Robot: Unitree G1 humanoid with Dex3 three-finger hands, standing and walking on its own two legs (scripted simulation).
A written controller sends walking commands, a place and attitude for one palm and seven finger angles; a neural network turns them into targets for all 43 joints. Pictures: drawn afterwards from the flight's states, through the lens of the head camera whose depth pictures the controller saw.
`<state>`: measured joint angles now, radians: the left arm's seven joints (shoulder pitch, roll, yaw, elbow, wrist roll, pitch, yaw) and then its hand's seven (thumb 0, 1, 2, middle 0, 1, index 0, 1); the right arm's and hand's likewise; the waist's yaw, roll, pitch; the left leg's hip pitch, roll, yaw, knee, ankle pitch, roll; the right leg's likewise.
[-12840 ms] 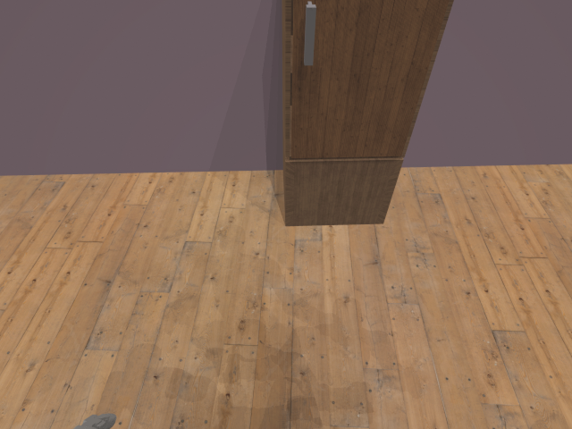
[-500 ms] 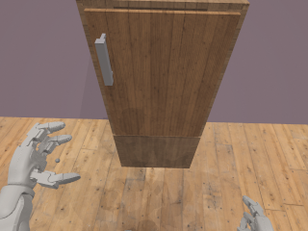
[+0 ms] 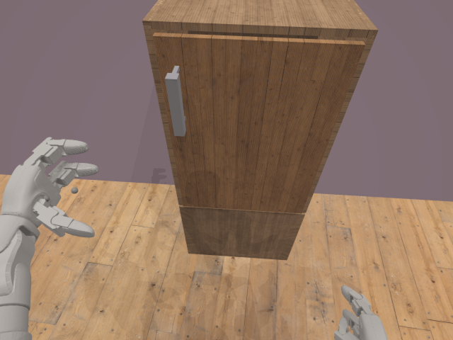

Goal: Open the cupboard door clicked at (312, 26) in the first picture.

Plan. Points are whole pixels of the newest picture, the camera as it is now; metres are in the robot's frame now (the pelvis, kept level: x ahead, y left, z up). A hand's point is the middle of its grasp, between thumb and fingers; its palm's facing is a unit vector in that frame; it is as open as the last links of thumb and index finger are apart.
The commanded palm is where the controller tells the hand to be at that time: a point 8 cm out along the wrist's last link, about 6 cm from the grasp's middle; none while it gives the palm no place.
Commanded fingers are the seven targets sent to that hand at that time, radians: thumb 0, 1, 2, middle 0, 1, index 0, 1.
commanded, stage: raise the hand with hooked fingers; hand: left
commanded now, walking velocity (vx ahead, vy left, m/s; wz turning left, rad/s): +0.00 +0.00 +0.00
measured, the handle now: (178, 101) +0.58 +0.17 +0.12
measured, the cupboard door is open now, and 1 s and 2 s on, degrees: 0 0 0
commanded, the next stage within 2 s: move the hooked fingers beside the handle in 0.50 s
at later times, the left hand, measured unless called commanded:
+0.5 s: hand (92, 188) +0.30 +0.25 +0.14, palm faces +0.07 -1.00 -0.03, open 14.0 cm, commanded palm +0.26 +0.30 +0.14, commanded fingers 0.00 -0.50 0.30 -0.30 -1.20 -0.30 -1.20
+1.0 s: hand (113, 161) +0.36 +0.24 +0.14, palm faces +0.05 -1.00 -0.01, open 14.0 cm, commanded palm +0.33 +0.29 +0.14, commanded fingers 0.00 -0.50 0.30 -0.30 -1.20 -0.30 -1.20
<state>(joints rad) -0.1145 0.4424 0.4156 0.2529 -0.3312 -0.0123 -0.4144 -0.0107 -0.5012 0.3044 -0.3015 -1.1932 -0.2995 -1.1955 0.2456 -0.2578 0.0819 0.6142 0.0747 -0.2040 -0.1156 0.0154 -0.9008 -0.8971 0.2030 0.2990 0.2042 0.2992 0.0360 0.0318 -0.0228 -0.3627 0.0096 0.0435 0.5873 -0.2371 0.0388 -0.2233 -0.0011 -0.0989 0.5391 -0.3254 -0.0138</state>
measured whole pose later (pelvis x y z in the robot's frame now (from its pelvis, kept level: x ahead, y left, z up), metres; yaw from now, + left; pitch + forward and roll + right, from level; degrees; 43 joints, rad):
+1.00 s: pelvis +0.00 -0.03 +0.00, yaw -1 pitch +3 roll +0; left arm -0.37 0.48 0.42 0.59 -0.29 -0.05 -0.42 -0.01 -0.50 0.30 -0.30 -1.20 -0.30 -1.20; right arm 0.27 -0.29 0.05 0.64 0.08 -0.15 -0.11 0.01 -0.90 -0.90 0.20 0.30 0.20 0.30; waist 0.00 0.03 -0.03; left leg -0.40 0.04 0.05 0.60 -0.24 0.00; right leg -0.29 0.03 -0.09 0.58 -0.34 -0.05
